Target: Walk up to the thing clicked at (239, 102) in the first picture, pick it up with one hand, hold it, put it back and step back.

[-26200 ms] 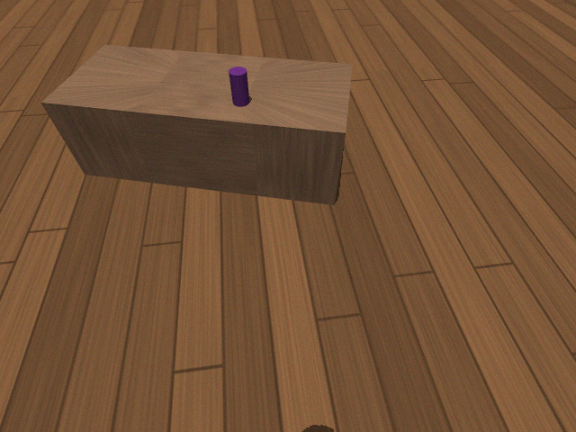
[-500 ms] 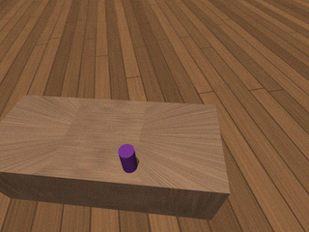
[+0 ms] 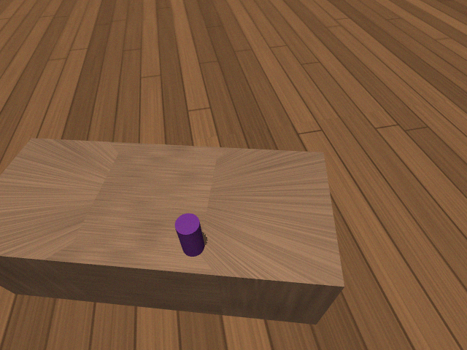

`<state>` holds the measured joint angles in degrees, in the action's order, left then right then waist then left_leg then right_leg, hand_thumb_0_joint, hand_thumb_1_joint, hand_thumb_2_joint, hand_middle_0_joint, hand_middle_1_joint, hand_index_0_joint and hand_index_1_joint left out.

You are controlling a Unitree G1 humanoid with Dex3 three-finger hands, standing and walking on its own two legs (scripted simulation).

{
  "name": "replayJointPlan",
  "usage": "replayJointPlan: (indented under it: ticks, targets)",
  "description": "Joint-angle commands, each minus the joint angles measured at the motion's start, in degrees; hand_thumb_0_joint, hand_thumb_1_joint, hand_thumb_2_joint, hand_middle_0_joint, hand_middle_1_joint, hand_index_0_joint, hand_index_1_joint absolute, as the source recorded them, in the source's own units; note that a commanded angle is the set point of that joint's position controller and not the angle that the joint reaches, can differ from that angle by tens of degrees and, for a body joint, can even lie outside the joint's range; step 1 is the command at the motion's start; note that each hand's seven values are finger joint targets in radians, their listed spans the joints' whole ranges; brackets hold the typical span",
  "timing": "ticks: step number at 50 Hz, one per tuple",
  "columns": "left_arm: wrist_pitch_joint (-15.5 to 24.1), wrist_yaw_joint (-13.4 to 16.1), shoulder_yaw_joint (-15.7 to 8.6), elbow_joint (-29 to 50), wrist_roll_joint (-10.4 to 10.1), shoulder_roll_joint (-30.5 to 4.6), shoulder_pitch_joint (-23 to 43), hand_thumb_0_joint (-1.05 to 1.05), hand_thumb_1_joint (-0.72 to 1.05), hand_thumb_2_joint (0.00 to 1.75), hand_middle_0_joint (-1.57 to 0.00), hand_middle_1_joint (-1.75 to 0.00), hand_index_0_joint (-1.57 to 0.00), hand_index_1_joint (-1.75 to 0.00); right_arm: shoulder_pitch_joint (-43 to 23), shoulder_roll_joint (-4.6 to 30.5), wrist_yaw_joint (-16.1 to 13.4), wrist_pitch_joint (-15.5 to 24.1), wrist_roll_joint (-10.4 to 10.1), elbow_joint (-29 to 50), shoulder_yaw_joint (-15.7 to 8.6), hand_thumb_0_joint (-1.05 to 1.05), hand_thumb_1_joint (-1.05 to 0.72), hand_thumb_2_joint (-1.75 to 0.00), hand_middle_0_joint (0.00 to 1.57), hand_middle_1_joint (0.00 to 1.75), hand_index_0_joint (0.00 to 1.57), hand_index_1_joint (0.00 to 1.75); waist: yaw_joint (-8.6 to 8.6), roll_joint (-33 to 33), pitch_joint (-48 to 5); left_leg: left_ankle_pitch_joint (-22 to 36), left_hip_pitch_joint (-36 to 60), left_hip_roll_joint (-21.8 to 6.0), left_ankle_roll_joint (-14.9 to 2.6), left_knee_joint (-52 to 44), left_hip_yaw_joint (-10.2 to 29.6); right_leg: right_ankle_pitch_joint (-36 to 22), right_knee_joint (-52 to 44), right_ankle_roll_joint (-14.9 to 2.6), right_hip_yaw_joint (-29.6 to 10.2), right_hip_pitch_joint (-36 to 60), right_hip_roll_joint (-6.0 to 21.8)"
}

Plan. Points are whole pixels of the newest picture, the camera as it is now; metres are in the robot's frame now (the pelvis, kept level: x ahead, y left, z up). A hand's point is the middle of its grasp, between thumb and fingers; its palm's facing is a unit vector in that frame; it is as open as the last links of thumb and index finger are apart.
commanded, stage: stand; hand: left
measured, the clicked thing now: (190, 235) +0.47 +0.16 -0.29
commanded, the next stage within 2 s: step back in 1.16 s
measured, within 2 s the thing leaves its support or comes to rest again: neither
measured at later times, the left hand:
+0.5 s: hand out of the picture +0.09 +0.25 -0.15, palm faces +0.01 -0.94 -0.35, open 7.4 cm
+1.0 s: hand out of the picture +0.08 +0.25 -0.15, palm faces +0.01 -0.94 -0.35, open 7.4 cm
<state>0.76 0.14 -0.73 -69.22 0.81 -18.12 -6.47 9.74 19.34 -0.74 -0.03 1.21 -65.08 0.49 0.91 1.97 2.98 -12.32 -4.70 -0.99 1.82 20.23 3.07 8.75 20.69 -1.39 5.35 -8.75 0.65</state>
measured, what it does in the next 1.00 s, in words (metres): stands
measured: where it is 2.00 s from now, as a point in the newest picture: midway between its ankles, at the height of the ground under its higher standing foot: outside the picture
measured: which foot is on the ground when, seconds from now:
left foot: down 0.00-1.00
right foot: down 0.00-1.00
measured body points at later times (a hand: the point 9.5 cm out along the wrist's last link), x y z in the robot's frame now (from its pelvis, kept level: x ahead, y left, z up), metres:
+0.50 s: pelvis +0.01 +0.00 +0.00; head +0.02 -0.01 +0.45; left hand +0.09 +0.30 -0.13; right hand +0.08 -0.30 -0.14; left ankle -0.01 +0.14 -0.75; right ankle +0.03 -0.10 -0.75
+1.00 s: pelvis +0.01 +0.00 +0.00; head +0.01 -0.01 +0.45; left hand +0.08 +0.30 -0.13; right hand +0.07 -0.30 -0.14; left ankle -0.01 +0.14 -0.75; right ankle +0.03 -0.10 -0.75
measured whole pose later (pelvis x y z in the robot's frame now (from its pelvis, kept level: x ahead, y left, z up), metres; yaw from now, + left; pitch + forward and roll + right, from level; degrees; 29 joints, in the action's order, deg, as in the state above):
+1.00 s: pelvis +0.01 +0.00 +0.00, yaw -1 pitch -3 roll +0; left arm 0.8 -0.2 -1.2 -67.5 0.5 -18.9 -5.5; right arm 8.4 19.8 -0.3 0.2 1.0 -64.6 0.5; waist 0.6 1.5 2.3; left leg -12.2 -3.2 -1.5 2.0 17.9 2.3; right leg 8.6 18.8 -1.5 4.6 -7.7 0.0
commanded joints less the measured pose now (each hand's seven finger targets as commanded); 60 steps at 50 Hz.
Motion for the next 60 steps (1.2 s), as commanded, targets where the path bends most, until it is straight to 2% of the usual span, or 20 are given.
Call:
replayJointPlan:
  ticks: [1,8,12,17,20,23,25,31,32,34,37,40,42,44,49,52,57,58,59,60]
  targets:
    - [1.0,0.7,-2.0,2.7,0.0,-12.6,2.6,0.0,0.9,0.9,-0.2,-0.3,-0.2,-0.3,-1.6,10.9,-0.7,1.2,0.1,2.8,-2.0,0.0,-0.9,-0.9,0.2,0.3,0.2,0.3,-0.03,-2.1,-1.3,2.7,-6.2,-5.1,-2.91,-4.8,4.1,1.0,-4.8,0.48,-8.1,4.3,7.0]
    - [1.1,0.8,-2.1,3.1,0.0,-12.5,3.1,0.0,0.9,0.9,-0.2,-0.3,-0.2,-0.3,-2.0,11.0,-0.6,1.2,-0.1,2.9,-2.0,0.0,-0.9,-0.9,0.2,0.3,0.2,0.3,-0.03,-2.1,-2.0,4.1,-5.4,-5.1,-2.77,-4.6,3.6,-0.3,-5.1,0.64,-8.2,5.0,7.1]
    - [1.2,0.7,-2.1,3.4,0.0,-12.4,3.3,0.0,0.9,0.9,-0.2,-0.3,-0.2,-0.3,-2.5,11.5,-0.8,1.5,0.0,3.0,-2.2,0.0,-0.9,-0.9,0.2,0.3,0.2,0.3,-0.22,-1.7,-3.1,6.6,-4.5,-5.5,-2.6,-4.6,3.5,-5.3,-4.5,0.43,-8.1,5.7,7.3]
    - [1.2,0.7,-2.1,3.6,-0.1,-12.3,3.3,0.0,0.9,0.9,-0.2,-0.3,-0.2,-0.3,-3.0,11.3,-0.6,1.4,-0.2,3.0,-2.1,0.0,-0.9,-0.9,0.2,0.3,0.2,0.3,-0.1,-1.8,-2.9,6.1,-4.1,-5.6,-2.61,-4.9,3.4,-4.3,-4.9,0.66,-7.9,5.4,7.1]
    - [1.3,0.8,-2.2,3.9,-0.1,-12.5,3.7,0.0,0.9,0.9,-0.2,-0.3,-0.2,-0.3,-2.8,11.5,-0.7,1.5,-0.1,3.1,-2.2,0.0,-0.9,-0.9,0.2,0.3,0.2,0.3,-0.35,-2.2,-4.5,9.0,-3.3,-5.7,-2.42,-4.7,3.0,-9.4,-3.9,0.49,-7.6,7.0,7.5]
    - [1.2,0.8,-2.2,3.7,-0.2,-12.4,3.6,0.0,0.9,0.9,-0.2,-0.3,-0.2,-0.3,-3.2,11.4,-0.7,1.3,-0.1,3.1,-2.2,0.0,-0.9,-0.9,0.2,0.3,0.2,0.3,-0.18,-1.8,-3.3,6.9,-3.8,-5.6,-2.42,-5.1,3.0,-6.8,-4.7,0.57,-7.7,6.4,7.3]
    - [1.3,0.6,-2.2,4.1,-0.3,-12.3,3.9,0.0,0.9,0.9,-0.2,-0.3,-0.2,-0.3,-2.8,11.3,-0.7,1.4,-0.1,2.9,-2.0,0.0,-0.9,-0.9,0.2,0.3,0.2,0.3,-0.32,-1.6,-3.7,8.1,-3.7,-6.0,-2.57,-5.1,3.0,-9.1,-4.3,0.3,-7.9,6.8,7.6]
    - [1.2,0.6,-2.3,4.2,-0.3,-12.4,3.6,0.0,0.9,0.9,-0.2,-0.3,-0.2,-0.3,-3.5,12.1,-0.7,1.6,-0.2,3.2,-2.3,0.0,-0.9,-0.9,0.2,0.3,0.2,0.3,-0.2,-1.2,-4.7,10.6,-2.3,-6.2,-2.47,-5.1,2.8,-11.3,-3.8,0.19,-7.6,7.3,7.6]
    - [1.2,0.6,-2.4,4.2,-0.3,-12.8,3.8,0.0,0.9,0.9,-0.2,-0.3,-0.2,-0.3,-3.0,11.7,-0.7,1.6,-0.2,3.0,-2.2,0.0,-0.9,-0.9,0.2,0.3,0.2,0.3,-0.29,-1.8,-4.5,10.1,-2.3,-6.1,-2.19,-5.6,3.0,-10.2,-4.0,0.27,-7.7,7.1,7.5]
    - [1.3,0.7,-2.4,4.6,-0.2,-12.7,3.9,0.0,0.9,0.9,-0.2,-0.3,-0.2,-0.3,-3.3,12.1,-0.7,1.7,-0.3,3.3,-2.3,0.0,-0.9,-0.9,0.2,0.3,0.2,0.3,-0.36,-1.8,-5.5,11.6,-2.0,-6.4,-2.37,-5.1,2.9,-12.1,-3.7,0.34,-7.5,7.9,7.6]
    - [1.2,0.6,-2.3,4.4,-0.3,-12.6,3.8,0.0,0.9,0.9,-0.2,-0.3,-0.2,-0.3,-3.5,11.7,-0.7,1.6,-0.2,3.3,-2.1,0.0,-0.9,-0.9,0.2,0.3,0.2,0.3,-0.35,-1.9,-4.1,9.6,-2.0,-6.3,-2.36,-5.4,2.9,-9.9,-4.3,0.39,-7.7,6.7,7.5]
    - [1.2,0.6,-2.3,4.5,-0.2,-12.7,3.8,0.0,0.9,0.9,-0.2,-0.3,-0.2,-0.3,-3.4,12.0,-0.5,1.3,-0.2,3.2,-2.2,0.0,-0.9,-0.9,0.2,0.3,0.2,0.3,-0.3,-1.9,-2.3,5.1,-3.8,-6.0,-2.66,-5.9,2.8,-4.2,-5.7,0.63,-8.0,5.4,7.1]
    - [1.1,0.6,-2.5,4.6,-0.1,-13.0,4.0,0.0,0.9,0.9,-0.2,-0.3,-0.2,-0.3,-3.0,11.8,-0.5,1.4,-0.1,3.3,-2.2,0.0,-0.9,-0.9,0.2,0.3,0.2,0.3,-0.52,-2.0,-2.2,4.9,-4.1,-6.2,-2.81,-6.2,3.0,-4.1,-5.2,0.36,-8.1,5.7,7.2]
    - [1.1,0.5,-2.5,4.6,-0.2,-12.9,3.7,0.0,0.9,0.9,-0.2,-0.3,-0.2,-0.3,-3.4,11.8,-0.4,1.4,-0.1,3.4,-2.3,0.0,-0.9,-0.9,0.2,0.3,0.2,0.3,-0.3,-1.6,-2.0,3.9,-4.0,-6.0,-2.72,-6.3,3.0,-1.6,-5.7,0.39,-8.0,5.0,6.9]
    - [1.2,0.4,-2.5,4.9,-0.2,-13.0,3.6,0.0,0.9,0.9,-0.2,-0.3,-0.2,-0.3,-3.0,11.9,-0.2,1.5,-0.2,3.4,-2.3,0.0,-0.9,-0.9,0.2,0.3,0.2,0.3,-0.35,-1.3,-1.8,3.3,-4.9,-5.9,-2.75,-6.3,3.0,-1.5,-5.7,0.33,-8.4,5.2,7.0]
    - [1.2,0.4,-2.5,5.2,-0.3,-13.1,3.4,0.0,0.9,0.9,-0.2,-0.3,-0.2,-0.3,-3.2,11.8,-0.3,1.6,-0.2,3.7,-2.3,0.0,-0.9,-0.9,0.2,0.3,0.2,0.3,-0.36,-1.1,-3.5,6.0,-3.5,-6.4,-2.79,-6.1,3.2,-5.9,-4.5,-0.12,-8.3,6.0,7.4]
    - [1.4,0.3,-2.3,5.3,-0.3,-13.2,3.2,0.0,0.9,0.9,-0.2,-0.3,-0.2,-0.3,-3.1,12.0,-0.3,1.6,-0.3,3.5,-2.2,0.0,-0.9,-0.9,0.2,0.3,0.2,0.3,-0.51,-1.7,-3.5,6.3,-3.2,-6.2,-2.73,-5.8,3.0,-7.0,-4.6,0.08,-8.4,5.8,7.4]
    - [0.8,0.5,-5.2,7.3,-1.2,-17.4,3.4,0.0,0.9,0.9,-0.2,-0.3,-0.2,-0.3,-5.5,15.2,0.1,0.6,-0.9,4.9,-3.7,0.0,-0.9,-0.9,0.2,0.3,0.2,0.3,-0.16,-2.8,2.5,14.4,-8.0,-4.5,-4.17,1.8,2.7,-17.8,-0.7,-0.32,-9.8,1.9,7.6]
    - [0.5,0.8,-5.5,8.0,-1.3,-17.8,2.7,0.0,0.9,0.9,-0.2,-0.3,-0.2,-0.3,-4.2,14.1,0.0,0.1,-1.4,5.6,-3.7,0.0,-0.9,-0.9,0.2,0.3,0.2,0.3,-0.59,-4.2,0.4,14.5,-8.2,-3.0,-3.96,6.1,1.0,-21.3,-0.5,-2.32,-10.7,2.4,9.2]
    - [0.3,0.9,-5.8,8.6,-1.5,-18.0,1.9,0.0,0.9,0.9,-0.2,-0.3,-0.2,-0.3,-3.4,13.2,0.1,-0.2,-1.7,6.1,-3.5,0.0,-0.9,-0.9,0.2,0.3,0.2,0.3,-0.46,-5.6,-0.1,10.5,-8.2,-0.7,-3.48,10.3,-0.7,-21.9,-1.6,-4.24,-12.8,1.5,11.5]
